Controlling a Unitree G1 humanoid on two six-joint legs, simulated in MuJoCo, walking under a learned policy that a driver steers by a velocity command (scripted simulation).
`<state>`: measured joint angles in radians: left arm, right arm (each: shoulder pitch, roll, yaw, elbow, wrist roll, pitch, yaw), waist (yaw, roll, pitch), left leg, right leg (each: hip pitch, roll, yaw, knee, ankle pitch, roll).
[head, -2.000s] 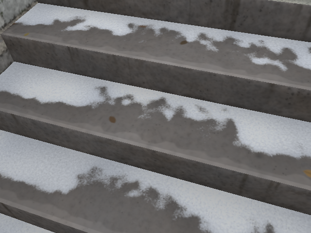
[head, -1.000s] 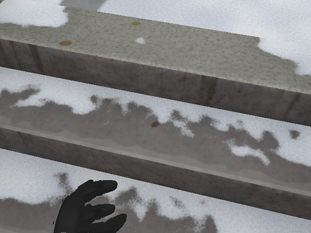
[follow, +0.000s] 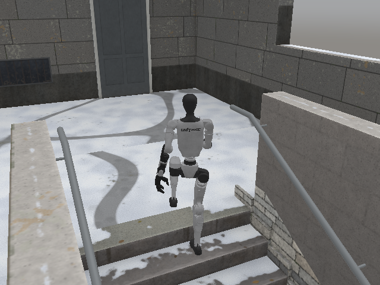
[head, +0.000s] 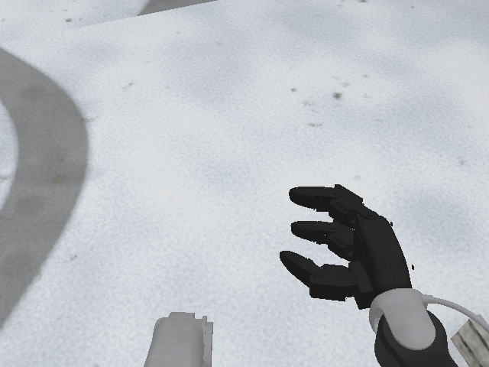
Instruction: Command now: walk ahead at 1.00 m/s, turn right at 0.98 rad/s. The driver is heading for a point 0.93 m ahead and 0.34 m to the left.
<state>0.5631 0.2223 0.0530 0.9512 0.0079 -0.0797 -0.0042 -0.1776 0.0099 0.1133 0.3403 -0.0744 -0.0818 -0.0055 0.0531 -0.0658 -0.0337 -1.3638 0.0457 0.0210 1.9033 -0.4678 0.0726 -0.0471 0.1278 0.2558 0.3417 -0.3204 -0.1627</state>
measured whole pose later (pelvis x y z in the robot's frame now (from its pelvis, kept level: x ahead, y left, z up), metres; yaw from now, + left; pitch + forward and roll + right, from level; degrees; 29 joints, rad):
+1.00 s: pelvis +0.94 +0.13 +0.11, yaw +30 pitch +1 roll +1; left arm 0.21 0.21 -0.01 0.68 0.05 -0.10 0.01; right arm 0.30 -0.31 -0.06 0.73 -0.02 -0.01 0.01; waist 0.00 0.00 0.04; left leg -0.40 -0.21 0.05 0.68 -0.29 0.18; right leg -0.44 -0.05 0.07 1.47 -0.36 0.02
